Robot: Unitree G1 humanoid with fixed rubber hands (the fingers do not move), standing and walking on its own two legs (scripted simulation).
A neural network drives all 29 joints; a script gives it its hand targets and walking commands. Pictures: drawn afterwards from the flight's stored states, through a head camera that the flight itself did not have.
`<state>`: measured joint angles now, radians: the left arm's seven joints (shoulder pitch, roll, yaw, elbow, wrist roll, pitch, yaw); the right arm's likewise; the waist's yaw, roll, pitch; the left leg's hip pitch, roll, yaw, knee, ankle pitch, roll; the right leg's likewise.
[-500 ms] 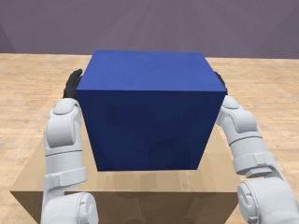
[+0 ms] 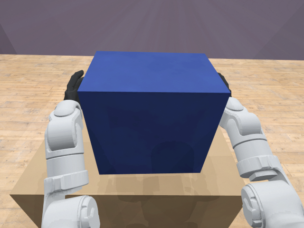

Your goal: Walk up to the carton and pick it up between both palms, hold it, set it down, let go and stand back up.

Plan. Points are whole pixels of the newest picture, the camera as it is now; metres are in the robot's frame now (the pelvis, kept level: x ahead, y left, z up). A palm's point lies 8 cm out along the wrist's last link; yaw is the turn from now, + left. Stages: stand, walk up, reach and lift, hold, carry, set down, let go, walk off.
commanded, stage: set down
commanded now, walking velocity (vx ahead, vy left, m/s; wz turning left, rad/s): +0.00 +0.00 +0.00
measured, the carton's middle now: (151, 115) +0.36 +0.00 +0.18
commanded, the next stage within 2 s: none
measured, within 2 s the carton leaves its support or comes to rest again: neither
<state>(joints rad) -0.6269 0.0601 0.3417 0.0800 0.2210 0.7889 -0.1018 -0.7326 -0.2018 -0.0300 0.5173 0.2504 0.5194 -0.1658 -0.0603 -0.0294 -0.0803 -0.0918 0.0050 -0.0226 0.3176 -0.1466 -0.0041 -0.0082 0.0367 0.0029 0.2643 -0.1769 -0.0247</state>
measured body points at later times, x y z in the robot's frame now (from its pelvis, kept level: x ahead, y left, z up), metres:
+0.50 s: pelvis +0.01 +0.00 +0.00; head -0.03 +0.02 +0.45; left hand +0.38 +0.19 +0.20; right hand +0.38 -0.18 +0.17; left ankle +0.02 +0.12 -0.75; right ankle -0.02 -0.10 -0.75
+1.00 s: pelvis +0.01 +0.00 +0.00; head -0.02 +0.02 +0.45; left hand +0.39 +0.19 +0.17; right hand +0.39 -0.18 +0.14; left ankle +0.02 +0.12 -0.75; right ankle -0.02 -0.10 -0.75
